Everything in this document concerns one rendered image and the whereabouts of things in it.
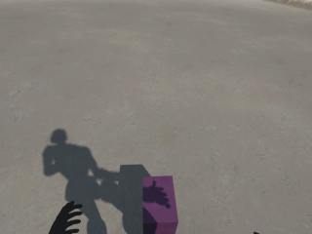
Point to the robot left hand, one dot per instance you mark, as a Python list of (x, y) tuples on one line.
[(61, 223)]

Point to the carton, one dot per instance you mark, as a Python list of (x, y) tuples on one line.
[(159, 213)]

